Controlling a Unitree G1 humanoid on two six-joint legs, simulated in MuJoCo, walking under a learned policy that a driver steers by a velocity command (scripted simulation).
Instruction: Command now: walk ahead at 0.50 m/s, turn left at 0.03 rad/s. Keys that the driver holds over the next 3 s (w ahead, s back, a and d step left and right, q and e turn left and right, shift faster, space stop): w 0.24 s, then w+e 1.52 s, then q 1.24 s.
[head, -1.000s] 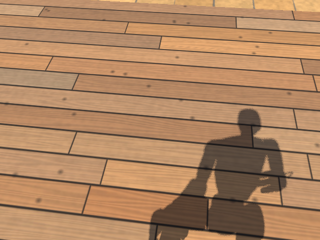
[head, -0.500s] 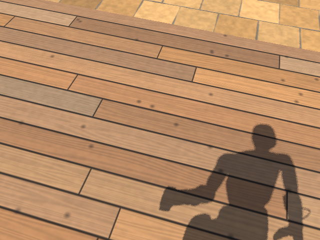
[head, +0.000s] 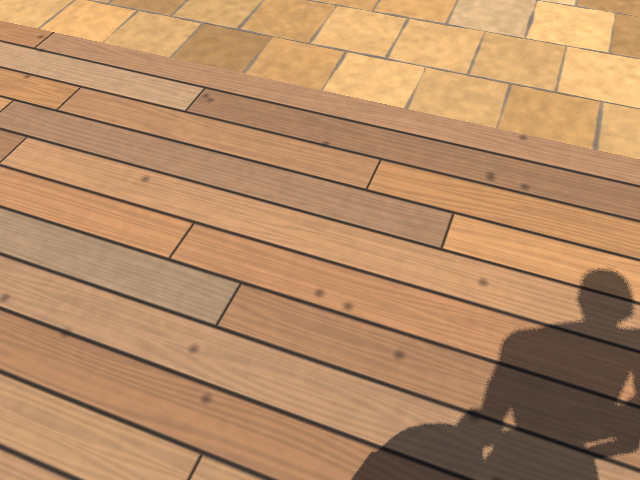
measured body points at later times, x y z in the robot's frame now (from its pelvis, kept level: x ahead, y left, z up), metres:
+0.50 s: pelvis +0.27 +0.06 +0.00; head +0.28 +0.07 +0.45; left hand +0.37 +0.31 -0.14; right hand +0.25 -0.20 -0.13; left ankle +0.24 +0.12 -0.75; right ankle +0.34 -0.10 -0.67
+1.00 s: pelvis +0.53 -0.03 -0.01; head +0.55 -0.05 +0.44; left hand +0.66 +0.22 -0.13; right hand +0.57 -0.32 -0.13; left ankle +0.65 +0.12 -0.67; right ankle +0.50 -0.06 -0.75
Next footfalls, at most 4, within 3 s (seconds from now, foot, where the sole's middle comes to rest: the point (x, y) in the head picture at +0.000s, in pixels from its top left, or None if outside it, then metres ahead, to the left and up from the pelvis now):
0.20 left None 0.28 0.12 -0.78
0.76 right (387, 458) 0.54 -0.07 -0.78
1.28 left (369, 314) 0.90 -0.04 -0.78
1.80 right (511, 306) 0.93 -0.40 -0.78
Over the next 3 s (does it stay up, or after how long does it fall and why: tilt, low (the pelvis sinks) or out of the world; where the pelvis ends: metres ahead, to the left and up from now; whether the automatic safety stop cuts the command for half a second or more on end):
stays up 0.96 -0.38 0.00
